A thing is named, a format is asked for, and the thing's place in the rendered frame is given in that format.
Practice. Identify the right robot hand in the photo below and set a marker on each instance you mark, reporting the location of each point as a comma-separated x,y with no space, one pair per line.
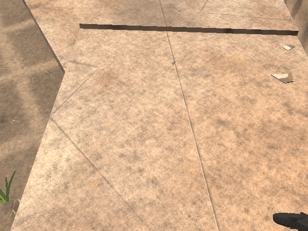
292,220

